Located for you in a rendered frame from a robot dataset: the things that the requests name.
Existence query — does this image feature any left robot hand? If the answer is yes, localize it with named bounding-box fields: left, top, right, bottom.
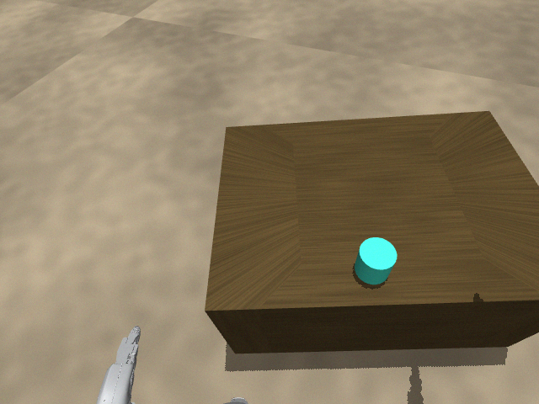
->
left=96, top=326, right=141, bottom=404

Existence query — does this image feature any can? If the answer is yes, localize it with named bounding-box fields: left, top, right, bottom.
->
left=355, top=237, right=397, bottom=284

